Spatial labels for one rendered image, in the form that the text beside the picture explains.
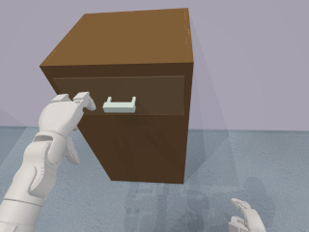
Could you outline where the drawer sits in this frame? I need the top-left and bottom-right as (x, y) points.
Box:
(54, 75), (185, 115)

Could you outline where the cabinet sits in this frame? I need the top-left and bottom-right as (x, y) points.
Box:
(39, 8), (194, 185)

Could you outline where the left robot forearm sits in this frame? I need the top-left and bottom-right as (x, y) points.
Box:
(0, 130), (68, 232)

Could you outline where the right robot hand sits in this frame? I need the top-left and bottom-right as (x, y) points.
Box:
(228, 198), (266, 232)

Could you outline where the handle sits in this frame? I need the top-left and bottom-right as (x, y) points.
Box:
(102, 97), (136, 113)

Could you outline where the left robot hand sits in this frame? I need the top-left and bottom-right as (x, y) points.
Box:
(38, 92), (96, 165)

